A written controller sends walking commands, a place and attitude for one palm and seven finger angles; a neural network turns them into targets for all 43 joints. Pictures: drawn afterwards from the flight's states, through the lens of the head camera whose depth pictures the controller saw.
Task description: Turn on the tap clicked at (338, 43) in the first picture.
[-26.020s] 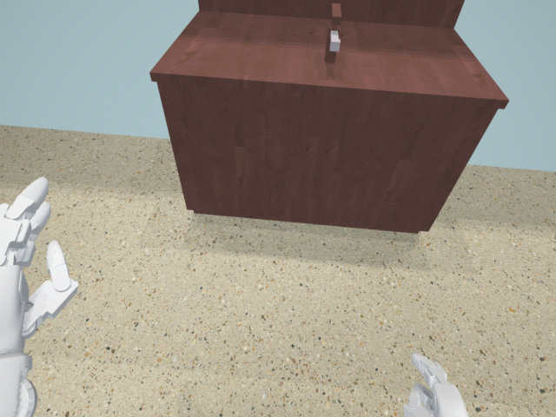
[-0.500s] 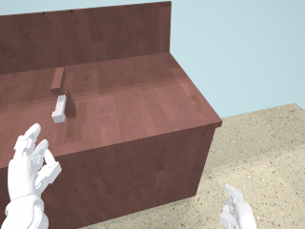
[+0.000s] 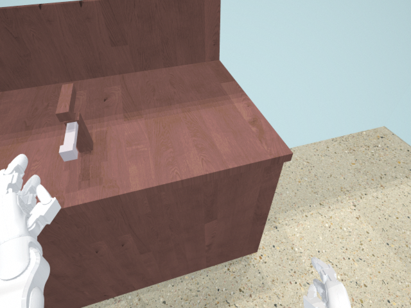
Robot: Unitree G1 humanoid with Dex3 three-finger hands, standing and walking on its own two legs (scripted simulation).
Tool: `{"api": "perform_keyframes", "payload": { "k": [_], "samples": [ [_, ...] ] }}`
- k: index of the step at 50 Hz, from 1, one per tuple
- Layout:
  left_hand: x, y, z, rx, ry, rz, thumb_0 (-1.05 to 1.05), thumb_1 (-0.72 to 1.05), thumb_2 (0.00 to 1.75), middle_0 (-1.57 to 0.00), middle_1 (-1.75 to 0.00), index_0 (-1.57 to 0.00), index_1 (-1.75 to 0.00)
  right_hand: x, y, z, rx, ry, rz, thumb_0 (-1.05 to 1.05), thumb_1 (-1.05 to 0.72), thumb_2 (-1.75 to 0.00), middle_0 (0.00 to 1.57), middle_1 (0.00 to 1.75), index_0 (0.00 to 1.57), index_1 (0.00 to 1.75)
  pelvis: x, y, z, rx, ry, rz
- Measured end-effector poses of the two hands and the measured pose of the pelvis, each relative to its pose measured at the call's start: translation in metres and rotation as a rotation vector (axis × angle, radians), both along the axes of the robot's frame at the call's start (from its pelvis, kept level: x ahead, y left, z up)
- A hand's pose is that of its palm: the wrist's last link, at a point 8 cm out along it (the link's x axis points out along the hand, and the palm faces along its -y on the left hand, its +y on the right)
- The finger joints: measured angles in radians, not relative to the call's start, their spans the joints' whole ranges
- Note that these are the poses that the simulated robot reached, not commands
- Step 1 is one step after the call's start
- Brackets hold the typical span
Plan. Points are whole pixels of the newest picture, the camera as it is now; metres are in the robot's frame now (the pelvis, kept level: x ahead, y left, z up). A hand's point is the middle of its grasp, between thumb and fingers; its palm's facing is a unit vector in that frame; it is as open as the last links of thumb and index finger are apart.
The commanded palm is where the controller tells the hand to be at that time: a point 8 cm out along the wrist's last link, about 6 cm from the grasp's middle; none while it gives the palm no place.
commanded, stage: reach beside the lever's end, fingers flat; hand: left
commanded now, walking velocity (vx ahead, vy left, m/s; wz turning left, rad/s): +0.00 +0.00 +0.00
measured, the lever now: (68, 152) +0.39 +0.37 +0.09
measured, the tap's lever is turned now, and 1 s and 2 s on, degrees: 0 0 0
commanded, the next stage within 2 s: push the lever round in 1.58 s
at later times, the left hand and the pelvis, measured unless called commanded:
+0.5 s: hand (46, 185) +0.28 +0.34 +0.12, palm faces +0.61 -0.79 -0.06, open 7.6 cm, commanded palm +0.23 +0.37 +0.11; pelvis +0.01 +0.03 +0.00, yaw +0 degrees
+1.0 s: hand (46, 171) +0.32 +0.38 +0.10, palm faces +0.62 -0.78 -0.07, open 7.8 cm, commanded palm +0.28 +0.41 +0.10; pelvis +0.00 +0.02 -0.01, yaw -1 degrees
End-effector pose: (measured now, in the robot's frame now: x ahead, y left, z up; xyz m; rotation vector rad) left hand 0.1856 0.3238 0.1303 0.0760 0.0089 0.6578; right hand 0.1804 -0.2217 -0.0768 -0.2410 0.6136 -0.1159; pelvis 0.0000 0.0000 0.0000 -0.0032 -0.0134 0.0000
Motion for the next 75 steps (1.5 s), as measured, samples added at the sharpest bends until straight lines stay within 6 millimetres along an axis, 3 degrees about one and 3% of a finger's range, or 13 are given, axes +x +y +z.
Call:
{"api": "perform_keyframes", "payload": {
  "k": [19,29,41,50,64,75],
  "samples": [
    [0.028,0.045,-0.015,-0.009,0.004,0.023,0.02,0.90,0.90,-0.18,-0.25,-0.18,-0.24,-0.001,0.016,-0.003,-0.017,0.037,-0.011,0.01,-0.91,-0.90,0.20,0.30,0.20,0.30,0.006,0.020,-0.002,-0.008,0.044,-0.004],
    [0.049,0.047,-0.014,-0.003,-0.019,-0.023,0.02,0.90,0.90,-0.17,-0.22,-0.17,-0.22,-0.007,0.022,-0.008,-0.016,0.055,-0.015,0.01,-0.91,-0.90,0.20,0.30,0.20,0.30,0.006,0.027,-0.003,-0.011,0.058,-0.006],
    [0.065,0.075,-0.022,0.000,-0.001,0.045,0.02,0.90,0.90,-0.16,-0.19,-0.16,-0.19,-0.026,0.009,-0.016,-0.049,0.128,-0.040,0.01,-0.91,-0.90,0.20,0.30,0.20,0.30,0.003,0.025,-0.006,-0.019,0.083,-0.003],
    [0.089,0.087,-0.031,-0.028,0.027,0.021,0.02,0.90,0.90,-0.16,-0.17,-0.15,-0.17,-0.050,-0.006,-0.024,-0.068,0.204,-0.088,0.01,-0.91,-0.90,0.20,0.30,0.20,0.30,0.003,0.023,-0.009,-0.021,0.116,-0.009],
    [0.104,0.108,-0.039,-0.018,0.014,0.029,0.02,0.90,0.90,-0.15,-0.15,-0.15,-0.15,-0.085,-0.018,-0.035,-0.085,0.319,-0.137,0.01,-0.91,-0.90,0.20,0.30,0.20,0.30,0.004,0.023,-0.015,-0.028,0.155,-0.018],
    [0.104,0.106,-0.044,-0.037,0.006,0.014,0.02,0.90,0.90,-0.15,-0.15,-0.15,-0.15,-0.081,-0.008,-0.034,-0.068,0.303,-0.141,0.01,-0.91,-0.90,0.20,0.30,0.20,0.30,0.006,0.029,-0.015,-0.031,0.158,-0.024]
  ]
}}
